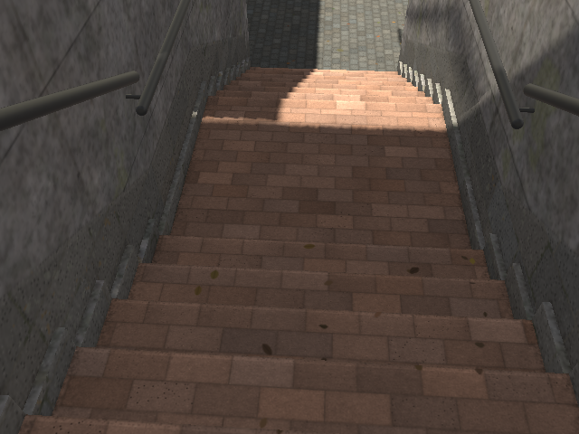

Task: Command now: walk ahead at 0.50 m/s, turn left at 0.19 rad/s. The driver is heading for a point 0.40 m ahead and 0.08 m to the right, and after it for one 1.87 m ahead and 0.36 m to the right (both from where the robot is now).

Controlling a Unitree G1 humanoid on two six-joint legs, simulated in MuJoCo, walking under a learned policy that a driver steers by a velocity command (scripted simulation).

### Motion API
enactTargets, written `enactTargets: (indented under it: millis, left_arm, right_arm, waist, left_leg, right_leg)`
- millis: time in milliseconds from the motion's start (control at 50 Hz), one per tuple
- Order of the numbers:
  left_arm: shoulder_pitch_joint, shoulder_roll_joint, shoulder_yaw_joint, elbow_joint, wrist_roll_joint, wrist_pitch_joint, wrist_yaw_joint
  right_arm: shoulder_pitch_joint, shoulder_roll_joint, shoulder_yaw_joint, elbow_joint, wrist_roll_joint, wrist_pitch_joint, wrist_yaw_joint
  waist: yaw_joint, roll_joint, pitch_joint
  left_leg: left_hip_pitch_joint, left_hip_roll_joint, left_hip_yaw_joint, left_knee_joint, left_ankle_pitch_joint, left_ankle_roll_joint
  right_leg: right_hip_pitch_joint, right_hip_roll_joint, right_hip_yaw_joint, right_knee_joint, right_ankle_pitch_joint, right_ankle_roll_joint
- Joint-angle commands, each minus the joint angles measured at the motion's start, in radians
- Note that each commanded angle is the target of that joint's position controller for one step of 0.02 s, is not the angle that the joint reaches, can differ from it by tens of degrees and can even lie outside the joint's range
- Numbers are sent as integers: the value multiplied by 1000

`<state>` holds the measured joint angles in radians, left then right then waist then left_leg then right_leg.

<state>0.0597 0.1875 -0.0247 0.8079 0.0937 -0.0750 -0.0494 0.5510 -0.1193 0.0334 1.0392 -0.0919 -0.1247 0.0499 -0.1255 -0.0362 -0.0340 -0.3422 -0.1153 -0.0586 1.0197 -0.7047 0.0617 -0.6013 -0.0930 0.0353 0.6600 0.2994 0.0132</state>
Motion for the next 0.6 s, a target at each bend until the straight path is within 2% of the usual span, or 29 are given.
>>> enactTargets:
  millis: [20,40,60,80,100,120,140,160,180,200,220,240,260,280,300,320,340,360,380,400,420,440,460,500,520,540,560,580,600]
  left_arm:
    - [51,113,27,-10,12,18,-15]
    - [87,128,33,14,-3,11,-12]
    - [197,169,59,64,-23,1,-3]
    - [465,266,116,146,-45,-23,2]
    - [662,323,126,207,-13,-22,-13]
    - [656,347,127,194,2,-6,-44]
    - [619,327,139,203,5,-3,-55]
    - [558,223,104,208,-17,-9,-55]
    - [450,68,51,191,1,-10,-54]
    - [386,11,25,190,9,-16,-45]
    - [297,-48,6,177,13,-40,-13]
    - [259,-20,13,170,-16,-59,4]
    - [316,-5,8,182,-48,-71,11]
    - [401,24,0,223,-32,-75,9]
    - [410,81,9,226,-6,-74,11]
    - [418,132,21,204,2,-75,10]
    - [526,82,15,237,-20,-88,37]
    - [630,54,9,267,-40,-91,58]
    - [679,1,3,270,-47,-87,77]
    - [696,13,5,252,-45,-72,81]
    - [671,39,11,241,-32,-60,72]
    - [579,57,13,191,-12,-50,51]
    - [525,89,20,156,-8,-50,30]
    - [544,83,26,130,-41,-52,34]
    - [564,71,27,139,-77,-43,45]
    - [559,84,22,145,-86,-27,34]
    - [555,56,9,124,-49,-21,-3]
    - [802,-71,-2,162,-46,-31,-29]
    - [763,36,13,77,-62,-25,-33]
  right_arm:
    - [16,-180,-32,-56,20,5,2]
    - [5,-201,-39,-51,31,19,0]
    - [-2,-230,-43,-35,3,35,18]
    - [-4,-222,-48,-29,-28,36,53]
    - [226,-88,-42,25,6,27,74]
    - [184,-114,-47,-45,24,28,80]
    - [-61,-192,-61,-161,39,31,60]
    - [-185,-197,-56,-196,40,33,27]
    - [-141,-164,-38,-172,25,37,-2]
    - [-137,-103,-22,-176,13,40,-21]
    - [-130,-47,5,-172,-19,43,-23]
    - [-160,-55,7,-151,-28,52,-7]
    - [-209,-103,-11,-144,-25,55,7]
    - [-290,-90,-4,-159,-18,57,20]
    - [-258,-85,4,-153,-17,50,36]
    - [-277,-120,-4,-176,-10,43,34]
    - [-406,-150,-8,-231,-20,38,22]
    - [-507,-156,-7,-263,-25,42,9]
    - [-557,-153,2,-258,-19,45,5]
    - [-587,-136,8,-265,-12,50,15]
    - [-585,-112,10,-283,1,52,15]
    - [-534,-101,10,-303,4,53,12]
    - [-460,-124,-6,-296,8,49,12]
    - [-377,-185,-36,-279,19,46,2]
    - [-376,-209,-50,-263,30,51,-6]
    - [-313,-238,-72,-231,47,53,-20]
    - [-112,-269,-99,-195,53,42,-32]
    - [64,-339,-129,-173,44,50,-16]
    - [10,-371,-141,-209,14,60,28]
  waist:
    - [67,80,165]
    - [82,61,171]
    - [131,65,136]
    - [236,20,10]
    - [202,-252,-259]
    - [203,-207,-277]
    - [266,-116,-88]
    - [251,-9,4]
    - [171,126,48]
    - [89,103,104]
    - [51,91,152]
    - [82,29,162]
    - [126,27,94]
    - [140,-18,79]
    - [104,1,56]
    - [97,46,27]
    - [176,50,8]
    - [232,19,37]
    - [275,53,57]
    - [283,46,53]
    - [248,-16,65]
    - [199,-27,52]
    - [148,-20,50]
    - [136,-7,110]
    - [154,19,159]
    - [130,-1,130]
    - [58,21,-63]
    - [100,294,-465]
    - [57,249,-551]
  left_leg:
    - [-208,238,-339,-154,215,201]
    - [-119,253,-368,-96,268,189]
    - [-121,258,-362,12,374,170]
    - [-187,188,-248,290,600,90]
    - [-413,3,-49,841,71,-32]
    - [-742,-58,-11,1132,-120,-73]
    - [-1058,14,-21,1139,-36,-82]
    - [-1139,87,-36,1081,99,-64]
    - [-1025,175,-105,894,322,-23]
    - [-847,231,-123,747,421,0]
    - [-735,294,-133,451,639,20]
    - [-647,280,-76,287,746,6]
    - [-482,260,-18,103,856,-12]
    - [-371,247,27,130,896,-35]
    - [-279,207,52,195,920,-53]
    - [-239,175,82,188,852,-72]
    - [-506,204,-29,16,937,-95]
    - [-740,210,-43,-94,912,-116]
    - [-804,220,-64,-319,1069,-122]
    - [-650,193,-6,-444,1166,-107]
    - [-405,165,50,-442,1186,-77]
    - [-142,146,83,-390,1237,-49]
    - [74,137,106,-334,1210,-46]
    - [141,135,104,-470,1045,-57]
    - [55,141,94,-780,1036,-32]
    - [163,156,130,-932,1129,10]
    - [540,274,78,-777,1290,144]
    - [1085,552,-97,-323,2075,442]
    - [1151,675,-336,-328,2125,580]
  right_leg:
    - [256,12,-59,-188,-140,-15]
    - [281,-1,-51,-334,-94,-49]
    - [434,4,-62,-335,-67,-87]
    - [721,17,-90,-238,-70,-160]
    - [1117,-129,50,45,515,-368]
    - [1215,-257,429,-33,495,-512]
    - [1137,-315,601,-149,-33,-502]
    - [971,-324,597,-212,-381,-450]
    - [727,-282,520,-234,-487,-384]
    - [431,-242,500,-273,-427,-393]
    - [231,-129,376,-305,-444,-330]
    - [105,-50,284,-312,-518,-339]
    - [32,-13,219,-314,-571,-347]
    - [-63,15,214,-292,-525,-345]
    - [-118,29,202,-188,-340,-332]
    - [-106,38,197,-116,-162,-313]
    - [214,37,269,-40,-190,-301]
    - [452,5,346,49,-190,-298]
    - [537,20,356,134,-280,-275]
    - [405,40,349,144,-340,-257]
    - [185,61,349,118,-359,-247]
    - [-67,110,299,128,-478,-220]
    - [-222,137,293,139,-568,-202]
    - [-124,129,339,241,-584,-177]
    - [81,130,353,322,-483,-155]
    - [154,135,357,418,-305,-140]
    - [32,133,312,658,-152,-78]
    - [-225,217,96,1197,-942,28]
    - [-492,256,56,1557,-1288,69]
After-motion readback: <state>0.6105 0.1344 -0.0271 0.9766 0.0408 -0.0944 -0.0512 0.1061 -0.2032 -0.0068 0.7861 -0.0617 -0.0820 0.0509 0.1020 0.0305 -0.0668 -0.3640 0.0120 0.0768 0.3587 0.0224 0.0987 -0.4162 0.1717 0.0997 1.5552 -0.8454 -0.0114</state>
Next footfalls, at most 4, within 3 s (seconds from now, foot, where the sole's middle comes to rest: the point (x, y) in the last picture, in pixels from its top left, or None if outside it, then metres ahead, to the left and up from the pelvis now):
0.08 right None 0.17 -0.13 -0.85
0.56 left None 0.48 0.00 -1.01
0.90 right None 0.42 -0.22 -1.01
2.86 left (288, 395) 0.79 -0.06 -1.16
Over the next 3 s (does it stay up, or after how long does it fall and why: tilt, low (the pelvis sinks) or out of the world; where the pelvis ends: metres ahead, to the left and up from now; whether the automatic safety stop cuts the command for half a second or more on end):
stays up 0.72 -0.12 -0.40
